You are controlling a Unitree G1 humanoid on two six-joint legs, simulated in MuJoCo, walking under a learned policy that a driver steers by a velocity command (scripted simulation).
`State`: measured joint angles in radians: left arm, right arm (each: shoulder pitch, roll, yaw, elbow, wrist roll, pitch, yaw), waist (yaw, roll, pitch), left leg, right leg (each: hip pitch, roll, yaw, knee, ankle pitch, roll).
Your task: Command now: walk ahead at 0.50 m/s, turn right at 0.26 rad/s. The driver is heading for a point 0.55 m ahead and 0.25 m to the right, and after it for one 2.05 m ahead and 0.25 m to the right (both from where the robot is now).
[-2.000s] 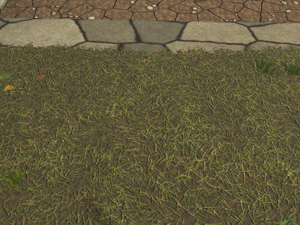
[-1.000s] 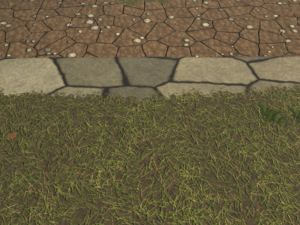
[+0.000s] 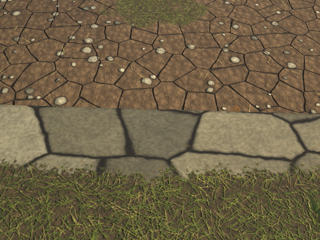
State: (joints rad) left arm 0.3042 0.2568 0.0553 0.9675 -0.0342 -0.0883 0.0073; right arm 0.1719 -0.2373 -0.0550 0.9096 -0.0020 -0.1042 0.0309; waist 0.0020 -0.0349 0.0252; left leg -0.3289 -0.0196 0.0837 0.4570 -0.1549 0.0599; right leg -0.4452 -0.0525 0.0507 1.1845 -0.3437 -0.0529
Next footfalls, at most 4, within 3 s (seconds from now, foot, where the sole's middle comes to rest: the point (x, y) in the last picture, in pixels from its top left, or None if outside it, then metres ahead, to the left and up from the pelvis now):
0.38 right None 0.34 -0.14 -0.77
0.88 left None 0.40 0.07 -0.77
1.32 right None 0.22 -0.14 -0.77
1.76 left None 0.38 0.02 -0.77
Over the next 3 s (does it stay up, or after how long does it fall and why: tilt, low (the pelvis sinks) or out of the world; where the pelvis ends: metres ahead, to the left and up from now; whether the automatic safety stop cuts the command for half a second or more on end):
stays up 0.44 -0.32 0.00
